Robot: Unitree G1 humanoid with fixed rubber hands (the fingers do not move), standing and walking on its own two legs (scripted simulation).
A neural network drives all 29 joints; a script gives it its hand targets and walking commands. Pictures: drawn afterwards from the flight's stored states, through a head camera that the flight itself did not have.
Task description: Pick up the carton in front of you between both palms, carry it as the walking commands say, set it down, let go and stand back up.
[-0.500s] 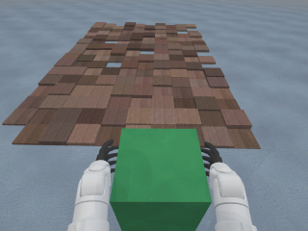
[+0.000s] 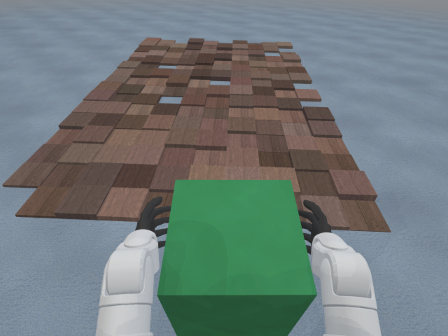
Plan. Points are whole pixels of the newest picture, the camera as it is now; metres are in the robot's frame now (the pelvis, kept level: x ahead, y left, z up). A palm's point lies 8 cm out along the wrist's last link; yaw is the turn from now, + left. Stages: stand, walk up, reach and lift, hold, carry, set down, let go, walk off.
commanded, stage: carry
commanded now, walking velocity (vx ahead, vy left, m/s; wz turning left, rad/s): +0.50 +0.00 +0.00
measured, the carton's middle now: (232, 262) +0.28 +0.00 +0.01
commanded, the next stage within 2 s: none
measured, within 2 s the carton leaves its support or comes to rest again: neither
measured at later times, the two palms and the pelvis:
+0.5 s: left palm (166, 149) +0.52 +0.15 +0.10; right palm (294, 160) +0.50 -0.15 +0.10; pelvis +0.24 +0.02 +0.01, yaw -4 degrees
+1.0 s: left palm (190, 72) +0.88 +0.13 +0.16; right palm (280, 72) +0.90 -0.17 +0.16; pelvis +0.54 -0.04 +0.01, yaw +1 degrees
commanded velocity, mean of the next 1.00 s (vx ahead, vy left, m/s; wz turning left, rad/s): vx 0.50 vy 0.00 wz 0.00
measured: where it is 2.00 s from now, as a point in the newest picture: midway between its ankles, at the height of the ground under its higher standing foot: (227, 209)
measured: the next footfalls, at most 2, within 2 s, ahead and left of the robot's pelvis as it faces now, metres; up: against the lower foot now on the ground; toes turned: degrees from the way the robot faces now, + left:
left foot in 0.34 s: +0.27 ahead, +0.09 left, +0.00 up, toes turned +7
right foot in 0.80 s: +0.61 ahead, -0.11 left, +0.00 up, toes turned -11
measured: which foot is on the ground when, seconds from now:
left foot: down 0.00-0.16, up 0.18-0.32, down 0.34-0.82, up 0.84-1.00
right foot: down 0.00-0.36, up 0.38-0.78, down 0.80-1.00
